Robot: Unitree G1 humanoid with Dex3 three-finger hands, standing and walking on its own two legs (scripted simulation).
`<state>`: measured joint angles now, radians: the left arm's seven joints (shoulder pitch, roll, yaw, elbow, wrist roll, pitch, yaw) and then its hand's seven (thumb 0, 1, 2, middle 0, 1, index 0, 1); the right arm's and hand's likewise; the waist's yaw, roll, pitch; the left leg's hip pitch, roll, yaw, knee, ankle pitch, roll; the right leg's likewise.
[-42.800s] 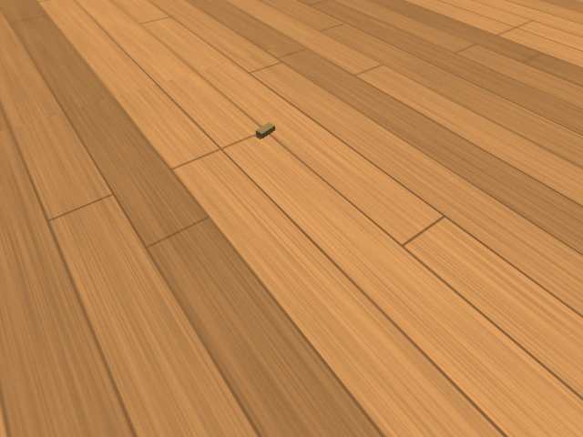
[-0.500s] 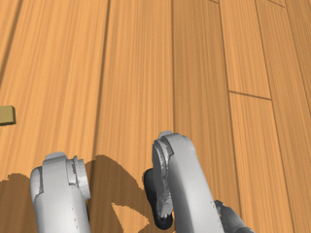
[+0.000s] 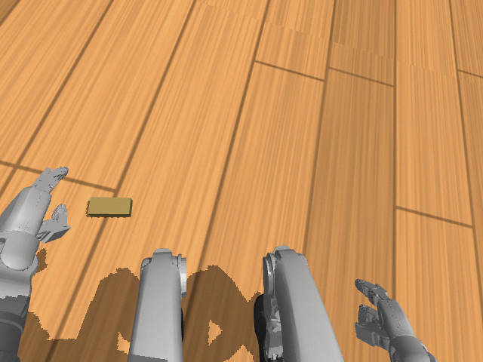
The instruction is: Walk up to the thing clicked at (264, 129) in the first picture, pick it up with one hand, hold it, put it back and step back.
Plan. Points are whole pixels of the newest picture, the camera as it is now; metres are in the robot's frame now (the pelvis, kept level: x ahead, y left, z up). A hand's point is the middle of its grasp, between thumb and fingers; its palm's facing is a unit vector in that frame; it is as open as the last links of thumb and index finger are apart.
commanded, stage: home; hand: left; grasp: from above
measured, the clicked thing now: (111, 207) +0.48 +0.32 -0.47
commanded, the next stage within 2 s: none
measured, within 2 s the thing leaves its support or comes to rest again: neither
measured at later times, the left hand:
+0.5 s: hand (53, 267) +0.25 +0.20 +0.12, palm faces +0.12 -0.97 -0.22, open 7.4 cm
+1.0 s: hand (29, 296) +0.23 +0.18 +0.18, palm faces +0.14 -0.97 -0.19, open 7.4 cm
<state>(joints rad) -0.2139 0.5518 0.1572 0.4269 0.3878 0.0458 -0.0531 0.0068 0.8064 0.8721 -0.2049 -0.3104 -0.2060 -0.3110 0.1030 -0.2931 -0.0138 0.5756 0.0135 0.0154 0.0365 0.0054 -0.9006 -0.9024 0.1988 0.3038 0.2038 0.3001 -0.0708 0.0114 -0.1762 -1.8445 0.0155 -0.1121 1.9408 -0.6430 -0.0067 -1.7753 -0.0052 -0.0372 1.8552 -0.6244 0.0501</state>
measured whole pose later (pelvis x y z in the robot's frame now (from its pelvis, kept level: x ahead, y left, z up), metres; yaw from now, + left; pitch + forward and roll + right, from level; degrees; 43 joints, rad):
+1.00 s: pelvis +0.08 -0.01 +0.23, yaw +5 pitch +10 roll -2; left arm 0.50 0.22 0.04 -0.12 -0.06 0.46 0.01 0.01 0.90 0.90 -0.20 -0.30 -0.20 -0.30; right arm 0.27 -0.22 0.04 0.52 0.01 -0.24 -0.18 0.01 -0.90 -0.90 0.20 0.30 0.21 0.30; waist -0.04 0.05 -0.17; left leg -0.71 0.03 -0.08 1.02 -0.49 -0.03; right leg -0.66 -0.01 -0.05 0.96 -0.48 0.02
